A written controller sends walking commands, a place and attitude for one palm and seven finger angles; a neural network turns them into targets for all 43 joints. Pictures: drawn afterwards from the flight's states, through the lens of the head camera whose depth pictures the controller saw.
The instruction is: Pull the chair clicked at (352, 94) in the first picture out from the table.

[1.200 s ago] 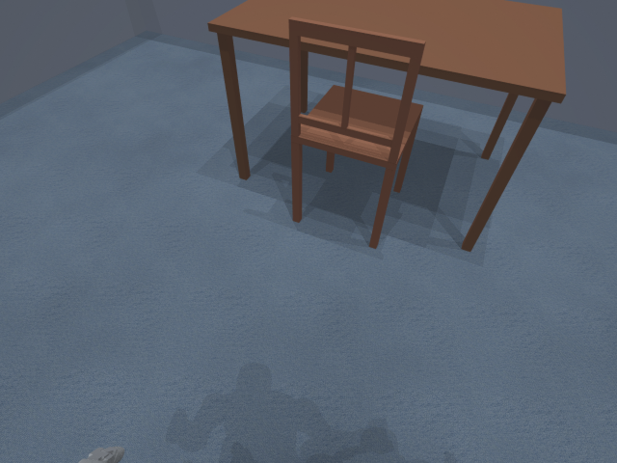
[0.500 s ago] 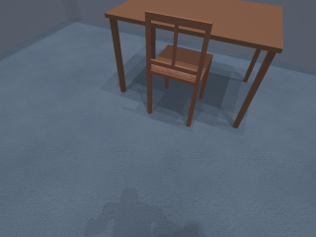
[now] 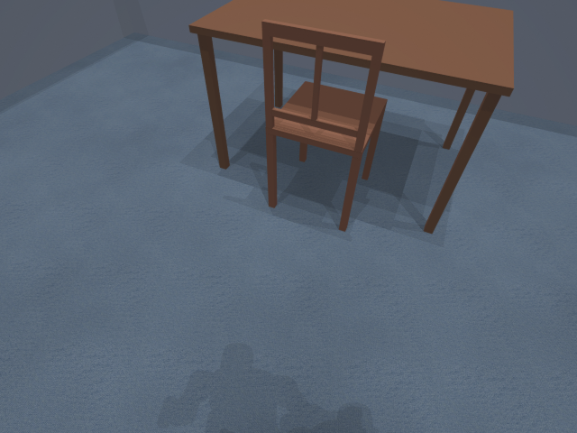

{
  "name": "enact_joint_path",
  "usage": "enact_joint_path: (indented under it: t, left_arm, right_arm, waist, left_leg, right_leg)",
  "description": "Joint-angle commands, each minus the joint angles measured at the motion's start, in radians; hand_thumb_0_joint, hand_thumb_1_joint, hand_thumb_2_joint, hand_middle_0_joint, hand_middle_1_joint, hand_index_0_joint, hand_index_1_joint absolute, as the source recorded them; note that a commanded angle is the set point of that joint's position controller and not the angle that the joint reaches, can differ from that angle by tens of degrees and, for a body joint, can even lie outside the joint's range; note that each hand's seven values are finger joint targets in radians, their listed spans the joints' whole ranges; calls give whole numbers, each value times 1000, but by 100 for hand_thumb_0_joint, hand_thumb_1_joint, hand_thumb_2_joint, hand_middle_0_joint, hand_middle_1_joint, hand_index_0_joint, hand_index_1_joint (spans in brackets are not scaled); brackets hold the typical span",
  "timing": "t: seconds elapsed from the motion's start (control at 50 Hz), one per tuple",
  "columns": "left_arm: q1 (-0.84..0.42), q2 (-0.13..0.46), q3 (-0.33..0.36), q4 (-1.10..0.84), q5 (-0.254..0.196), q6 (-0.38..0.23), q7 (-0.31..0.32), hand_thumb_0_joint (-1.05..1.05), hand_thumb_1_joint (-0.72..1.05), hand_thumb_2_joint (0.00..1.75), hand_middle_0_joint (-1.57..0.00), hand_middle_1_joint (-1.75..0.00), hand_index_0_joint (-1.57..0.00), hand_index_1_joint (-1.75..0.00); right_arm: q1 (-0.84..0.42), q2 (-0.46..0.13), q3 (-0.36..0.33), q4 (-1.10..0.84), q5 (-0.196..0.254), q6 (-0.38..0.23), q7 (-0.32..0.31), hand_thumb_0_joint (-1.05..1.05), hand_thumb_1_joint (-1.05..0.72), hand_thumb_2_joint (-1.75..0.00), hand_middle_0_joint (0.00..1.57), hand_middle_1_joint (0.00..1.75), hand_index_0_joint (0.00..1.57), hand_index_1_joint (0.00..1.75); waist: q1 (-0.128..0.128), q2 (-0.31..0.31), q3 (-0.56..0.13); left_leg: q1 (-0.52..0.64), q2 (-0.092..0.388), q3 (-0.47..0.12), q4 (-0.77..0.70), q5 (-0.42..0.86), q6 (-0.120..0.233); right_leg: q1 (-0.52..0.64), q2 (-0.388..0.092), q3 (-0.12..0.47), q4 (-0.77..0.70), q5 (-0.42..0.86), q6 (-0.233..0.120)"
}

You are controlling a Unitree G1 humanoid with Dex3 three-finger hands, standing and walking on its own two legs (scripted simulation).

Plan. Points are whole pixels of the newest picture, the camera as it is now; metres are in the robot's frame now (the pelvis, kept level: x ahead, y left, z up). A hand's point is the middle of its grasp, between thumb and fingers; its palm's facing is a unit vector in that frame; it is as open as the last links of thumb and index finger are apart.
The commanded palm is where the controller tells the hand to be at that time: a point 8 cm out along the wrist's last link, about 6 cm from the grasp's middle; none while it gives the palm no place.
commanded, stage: look at it before walking up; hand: left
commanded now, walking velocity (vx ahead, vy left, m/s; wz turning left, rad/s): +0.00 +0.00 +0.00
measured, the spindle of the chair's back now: (316, 84) +1.19 -0.03 -0.10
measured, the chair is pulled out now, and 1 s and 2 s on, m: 0.00 0.00 0.00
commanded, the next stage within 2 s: walk to a spot facing it in 0.24 s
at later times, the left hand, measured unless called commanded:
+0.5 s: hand out of the picture +0.07 +0.23 -0.17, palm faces +0.00 -0.96 -0.29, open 7.3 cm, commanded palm none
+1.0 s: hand (190, 366) +0.26 +0.20 -0.18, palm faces +0.05 -0.98 -0.18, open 7.3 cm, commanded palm none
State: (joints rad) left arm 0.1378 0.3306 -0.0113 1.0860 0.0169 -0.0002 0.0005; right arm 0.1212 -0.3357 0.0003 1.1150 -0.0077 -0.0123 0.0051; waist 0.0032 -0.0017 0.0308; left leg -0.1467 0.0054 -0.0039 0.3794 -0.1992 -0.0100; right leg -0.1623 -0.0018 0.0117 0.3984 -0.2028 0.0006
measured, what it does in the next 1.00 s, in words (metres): walks ahead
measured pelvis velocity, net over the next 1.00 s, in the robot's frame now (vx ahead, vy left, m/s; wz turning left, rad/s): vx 0.18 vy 0.01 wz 0.09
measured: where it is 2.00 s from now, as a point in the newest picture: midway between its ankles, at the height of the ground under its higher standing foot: (274, 375)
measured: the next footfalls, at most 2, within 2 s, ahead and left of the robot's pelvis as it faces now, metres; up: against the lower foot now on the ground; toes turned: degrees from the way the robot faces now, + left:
right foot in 1.04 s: +0.37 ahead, -0.10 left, +0.00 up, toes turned -2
left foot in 1.46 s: +0.46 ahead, +0.18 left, +0.00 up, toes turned +27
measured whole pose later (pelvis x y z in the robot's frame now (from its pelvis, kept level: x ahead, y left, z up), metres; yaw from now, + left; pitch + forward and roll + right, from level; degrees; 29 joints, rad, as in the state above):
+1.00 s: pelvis +0.18 +0.01 -0.01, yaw +5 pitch -1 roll +0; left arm 0.13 0.18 0.05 1.01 0.02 -0.01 -0.02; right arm 0.53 -0.09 -0.02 1.21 -0.02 -0.06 -0.02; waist -0.06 0.00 0.08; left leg 0.11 0.01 0.02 0.31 -0.41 0.00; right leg -0.50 -0.09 -0.11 0.66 -0.22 0.00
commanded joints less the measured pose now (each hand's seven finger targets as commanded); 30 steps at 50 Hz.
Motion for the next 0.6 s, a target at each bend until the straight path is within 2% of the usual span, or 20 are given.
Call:
enact_joint_path:
  t: [0.0,0.06,0.22,0.32,0.34,0.36,0.38,0.42,0.46,0.48,0.5,0.52,0.54,0.56,0.58]
  left_arm:
    - [-38,213,45,-66,-5,-28,12,0,90,90,-20,-30,-20,-30]
    - [-32,211,45,-65,-6,-28,11,0,90,90,-20,-30,-20,-30]
    - [-34,214,44,-62,-6,-27,11,0,90,90,-20,-30,-20,-30]
    - [-32,214,45,-62,-6,-29,12,0,90,90,-20,-30,-20,-30]
    - [7,137,30,-41,-9,-20,14,0,90,90,-20,-30,-20,-30]
    - [42,93,19,-28,-6,-9,16,0,90,90,-20,-30,-20,-30]
    - [69,92,21,-26,-1,-2,13,0,90,90,-20,-30,-20,-30]
    - [100,112,33,-31,4,4,4,0,90,90,-20,-30,-20,-30]
    - [144,132,50,-40,5,2,2,0,90,90,-20,-30,-20,-30]
    - [174,142,57,-41,4,-1,3,0,90,90,-20,-30,-20,-30]
    - [185,143,64,-46,4,-9,5,0,90,90,-20,-30,-20,-30]
    - [181,135,68,-53,5,-17,7,0,90,90,-20,-30,-20,-30]
    - [171,122,71,-61,5,-22,7,0,90,90,-20,-30,-20,-30]
    - [146,106,69,-67,3,-21,5,0,90,90,-20,-30,-20,-30]
    - [126,67,65,-77,1,-18,1,0,90,90,-20,-30,-20,-30]
  right_arm:
    - [-44,-203,-36,-62,0,-21,-14,0,-90,-90,20,30,20,30]
    - [-50,-204,-35,-61,0,-22,-15,0,-90,-90,20,30,20,30]
    - [-52,-204,-34,-58,0,-19,-15,0,-90,-90,20,30,20,30]
    - [-49,-205,-33,-59,1,-22,-16,0,-90,-90,20,30,20,30]
    - [-26,-129,-15,-43,-3,-13,-13,0,-90,-90,20,30,20,30]
    - [12,-77,-3,-31,-7,-2,-9,0,-90,-90,20,30,20,30]
    - [33,-71,-4,-29,-10,5,-7,0,-90,-90,20,30,20,30]
    - [44,-62,-7,-40,-16,12,-3,0,-90,-90,20,30,20,30]
    - [67,-44,-11,-59,-18,9,-3,0,-90,-90,20,30,20,30]
    - [73,-39,-14,-70,-17,7,-3,0,-90,-90,20,30,20,30]
    - [73,-30,-20,-81,-17,2,-1,0,-90,-90,20,30,20,30]
    - [91,-22,-23,-87,-15,-5,1,0,-90,-90,20,30,20,30]
    - [121,-7,-25,-84,-12,-12,3,0,-90,-90,20,30,20,30]
    - [184,9,-27,-68,-10,-18,4,0,-90,-90,20,30,20,30]
    - [261,-1,-33,-42,-10,-23,2,0,-90,-90,20,30,20,30]
  waist:
    - [-4,-13,-60]
    - [-1,4,-60]
    - [-3,-5,-51]
    - [-1,1,-76]
    - [0,-2,-88]
    - [1,-12,-77]
    - [7,-26,-51]
    - [18,-67,44]
    - [27,-143,73]
    - [32,-162,69]
    - [30,-168,88]
    - [16,-152,92]
    - [-1,-109,88]
    - [-34,-71,78]
    - [-62,17,84]
  left_leg:
    - [11,110,-95,-61,95,37]
    - [17,110,-94,-64,102,36]
    - [19,111,-95,-67,96,34]
    - [35,116,-93,-64,146,35]
    - [35,110,-79,-55,95,24]
    - [13,96,-72,-42,2,18]
    - [-26,82,-71,-25,-114,22]
    - [-149,45,-56,19,-271,25]
    - [-240,12,-4,150,-264,23]
    - [-267,11,21,228,-255,24]
    - [-283,25,32,272,-242,24]
    - [-272,43,33,268,-237,27]
    - [-215,50,44,214,-222,29]
    - [-91,48,52,118,-179,36]
    - [28,63,-18,33,-194,55]
  right_leg:
    - [-2,-117,108,-77,83,-32]
    - [1,-116,109,-76,97,-32]
    - [-1,-115,111,-84,89,-32]
    - [26,-118,104,-74,149,-32]
    - [31,-119,93,-78,84,-20]
    - [25,-113,94,-75,-47,-13]
    - [10,-111,105,-85,-188,-16]
    - [-22,-131,155,-124,-381,-40]
    - [0,-196,227,-171,-472,-86]
    - [16,-243,272,-199,-502,-115]
    - [9,-280,297,-212,-478,-142]
    - [-1,-294,280,-196,-419,-158]
    - [-34,-288,234,-159,-363,-157]
    - [-111,-249,154,-90,-328,-132]
    - [-212,-157,48,32,-312,-89]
